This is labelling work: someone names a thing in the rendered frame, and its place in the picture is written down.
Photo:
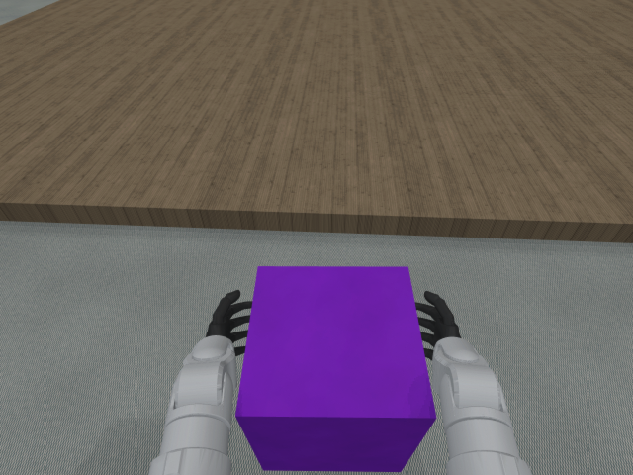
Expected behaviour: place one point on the carton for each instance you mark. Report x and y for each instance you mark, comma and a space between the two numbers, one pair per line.
334, 376

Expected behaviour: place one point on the right robot forearm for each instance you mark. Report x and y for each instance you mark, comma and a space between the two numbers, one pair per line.
475, 417

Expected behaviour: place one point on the right robot hand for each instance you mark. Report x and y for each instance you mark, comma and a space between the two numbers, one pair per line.
443, 324

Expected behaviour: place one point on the left robot forearm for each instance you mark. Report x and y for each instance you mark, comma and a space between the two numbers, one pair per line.
198, 420

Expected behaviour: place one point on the left robot hand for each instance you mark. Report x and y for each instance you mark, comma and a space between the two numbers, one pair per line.
222, 324

